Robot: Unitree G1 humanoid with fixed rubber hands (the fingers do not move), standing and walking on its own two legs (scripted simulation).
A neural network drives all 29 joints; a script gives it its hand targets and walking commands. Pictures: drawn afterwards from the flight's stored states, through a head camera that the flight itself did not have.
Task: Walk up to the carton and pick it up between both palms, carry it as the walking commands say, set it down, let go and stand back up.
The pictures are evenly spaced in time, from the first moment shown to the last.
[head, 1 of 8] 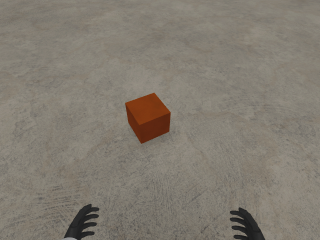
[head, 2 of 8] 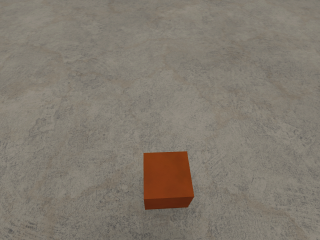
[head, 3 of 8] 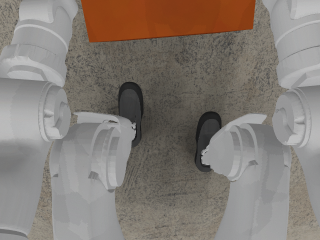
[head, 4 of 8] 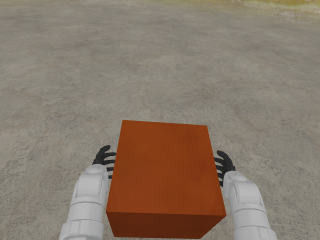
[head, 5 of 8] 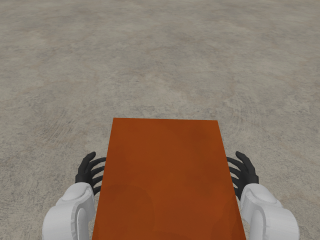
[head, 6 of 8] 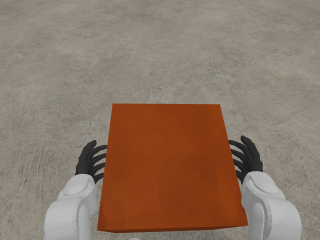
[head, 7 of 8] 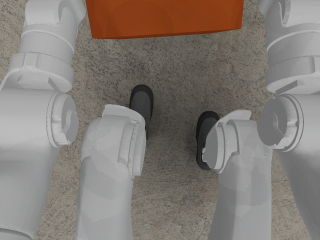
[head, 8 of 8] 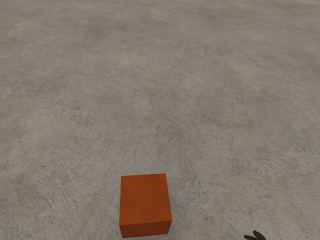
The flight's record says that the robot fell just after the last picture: no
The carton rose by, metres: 0.70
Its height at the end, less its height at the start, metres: +0.00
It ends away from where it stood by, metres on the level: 1.93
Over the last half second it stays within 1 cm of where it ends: yes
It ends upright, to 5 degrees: yes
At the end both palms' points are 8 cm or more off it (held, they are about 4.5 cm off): yes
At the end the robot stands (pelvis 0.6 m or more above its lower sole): yes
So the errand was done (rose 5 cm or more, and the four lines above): yes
